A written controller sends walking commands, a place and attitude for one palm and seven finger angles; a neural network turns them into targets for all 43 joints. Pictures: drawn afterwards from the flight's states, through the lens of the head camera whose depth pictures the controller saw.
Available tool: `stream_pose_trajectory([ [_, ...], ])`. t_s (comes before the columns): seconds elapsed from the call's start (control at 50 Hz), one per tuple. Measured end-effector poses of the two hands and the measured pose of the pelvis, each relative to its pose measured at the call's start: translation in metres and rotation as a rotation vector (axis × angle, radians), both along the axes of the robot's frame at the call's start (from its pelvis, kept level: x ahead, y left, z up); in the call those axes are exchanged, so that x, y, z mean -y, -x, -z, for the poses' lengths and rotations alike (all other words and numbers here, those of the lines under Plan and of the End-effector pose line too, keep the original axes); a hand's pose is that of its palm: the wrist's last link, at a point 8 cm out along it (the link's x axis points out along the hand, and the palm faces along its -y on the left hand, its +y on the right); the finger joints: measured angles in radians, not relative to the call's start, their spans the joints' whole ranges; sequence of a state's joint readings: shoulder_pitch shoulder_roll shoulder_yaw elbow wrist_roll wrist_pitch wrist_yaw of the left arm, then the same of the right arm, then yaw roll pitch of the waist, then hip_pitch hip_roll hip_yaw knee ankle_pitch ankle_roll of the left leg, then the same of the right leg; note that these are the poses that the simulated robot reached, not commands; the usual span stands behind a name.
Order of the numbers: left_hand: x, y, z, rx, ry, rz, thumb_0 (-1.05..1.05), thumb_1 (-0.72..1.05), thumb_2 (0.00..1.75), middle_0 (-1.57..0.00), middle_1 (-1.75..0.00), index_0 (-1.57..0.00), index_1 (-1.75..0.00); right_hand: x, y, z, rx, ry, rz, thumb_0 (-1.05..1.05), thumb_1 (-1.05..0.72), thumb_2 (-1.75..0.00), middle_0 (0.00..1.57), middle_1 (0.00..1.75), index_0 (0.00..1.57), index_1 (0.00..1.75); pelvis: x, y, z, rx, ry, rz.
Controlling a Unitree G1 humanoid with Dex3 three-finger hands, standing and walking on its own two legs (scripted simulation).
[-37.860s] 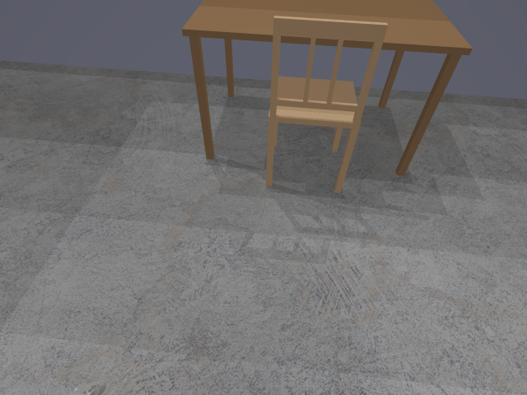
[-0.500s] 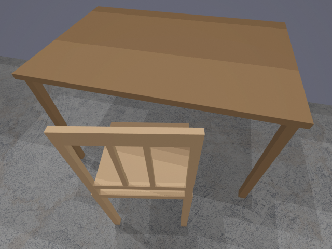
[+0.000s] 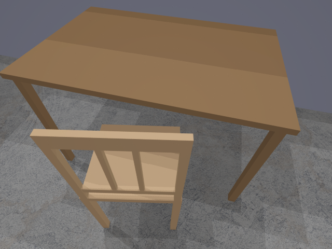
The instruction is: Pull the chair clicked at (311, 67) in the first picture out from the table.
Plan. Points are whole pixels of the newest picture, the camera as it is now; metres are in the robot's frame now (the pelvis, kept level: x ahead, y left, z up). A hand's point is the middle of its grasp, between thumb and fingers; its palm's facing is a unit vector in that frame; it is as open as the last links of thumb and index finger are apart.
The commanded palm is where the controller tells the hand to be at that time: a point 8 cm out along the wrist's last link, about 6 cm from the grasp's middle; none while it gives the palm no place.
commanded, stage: come to a stop and stand still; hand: left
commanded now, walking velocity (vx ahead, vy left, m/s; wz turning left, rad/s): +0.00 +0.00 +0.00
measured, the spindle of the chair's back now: (107, 170) +0.36 +0.21 -0.11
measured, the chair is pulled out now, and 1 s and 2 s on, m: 0.11 0.11 0.11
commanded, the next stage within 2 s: look again from close up in 0.44 s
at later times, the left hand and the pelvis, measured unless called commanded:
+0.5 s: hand out of the picture -0.01 +0.17 -0.17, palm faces +0.01 -0.98 -0.20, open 7.4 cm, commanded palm none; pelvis -0.01 -0.01 +0.00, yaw +0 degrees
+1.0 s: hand out of the picture -0.03 +0.16 -0.18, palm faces +0.01 -0.98 -0.18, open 7.4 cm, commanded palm none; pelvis -0.03 +0.00 +0.00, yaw +0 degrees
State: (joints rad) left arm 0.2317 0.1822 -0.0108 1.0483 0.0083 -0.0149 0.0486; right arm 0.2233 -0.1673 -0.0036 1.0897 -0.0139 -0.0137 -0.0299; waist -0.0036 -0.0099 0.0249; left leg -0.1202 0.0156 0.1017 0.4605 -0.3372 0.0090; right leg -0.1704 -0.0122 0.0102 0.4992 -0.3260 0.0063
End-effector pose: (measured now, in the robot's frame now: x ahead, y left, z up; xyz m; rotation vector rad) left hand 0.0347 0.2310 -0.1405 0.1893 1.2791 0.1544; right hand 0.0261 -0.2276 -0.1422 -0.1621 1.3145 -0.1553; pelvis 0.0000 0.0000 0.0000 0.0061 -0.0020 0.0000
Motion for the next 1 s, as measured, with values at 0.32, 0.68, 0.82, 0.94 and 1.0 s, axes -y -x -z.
stream_pose_trajectory([
  [0.32, 0.011, 0.037, 0.002, -0.079, 0.018, -0.017, 0.00, 0.91, 0.90, -0.20, -0.30, -0.20, -0.30, 0.000, 0.033, 0.000, -0.079, -0.015, 0.017, 0.00, -0.91, -0.90, 0.20, 0.30, 0.20, 0.30, 0.007, 0.008, -0.002, 0.004, 0.002, -0.002],
  [0.68, 0.018, 0.059, 0.004, -0.107, 0.037, -0.024, 0.00, 0.91, 0.90, -0.20, -0.30, -0.20, -0.30, -0.010, 0.058, -0.001, -0.107, -0.032, 0.033, 0.00, -0.91, -0.90, 0.20, 0.30, 0.20, 0.30, 0.006, 0.020, -0.004, 0.006, 0.002, 0.000],
  [0.82, 0.018, 0.064, 0.004, -0.110, 0.041, -0.024, 0.00, 0.91, 0.90, -0.20, -0.30, -0.19, -0.30, -0.014, 0.065, -0.001, -0.116, -0.038, 0.038, 0.00, -0.91, -0.90, 0.20, 0.30, 0.20, 0.30, 0.005, 0.023, -0.004, 0.006, 0.002, 0.000],
  [0.94, 0.019, 0.069, 0.005, -0.115, 0.048, -0.024, 0.00, 0.91, 0.90, -0.20, -0.30, -0.19, -0.30, -0.017, 0.069, -0.001, -0.121, -0.039, 0.043, 0.00, -0.91, -0.90, 0.20, 0.30, 0.20, 0.30, 0.004, 0.025, -0.004, 0.005, 0.004, 0.000],
  [1.0, 0.019, 0.071, 0.006, -0.118, 0.052, -0.024, 0.00, 0.91, 0.90, -0.20, -0.30, -0.19, -0.30, -0.018, 0.071, -0.002, -0.123, -0.038, 0.045, 0.00, -0.91, -0.90, 0.20, 0.30, 0.20, 0.30, 0.003, 0.026, -0.004, 0.005, 0.005, 0.001],
])
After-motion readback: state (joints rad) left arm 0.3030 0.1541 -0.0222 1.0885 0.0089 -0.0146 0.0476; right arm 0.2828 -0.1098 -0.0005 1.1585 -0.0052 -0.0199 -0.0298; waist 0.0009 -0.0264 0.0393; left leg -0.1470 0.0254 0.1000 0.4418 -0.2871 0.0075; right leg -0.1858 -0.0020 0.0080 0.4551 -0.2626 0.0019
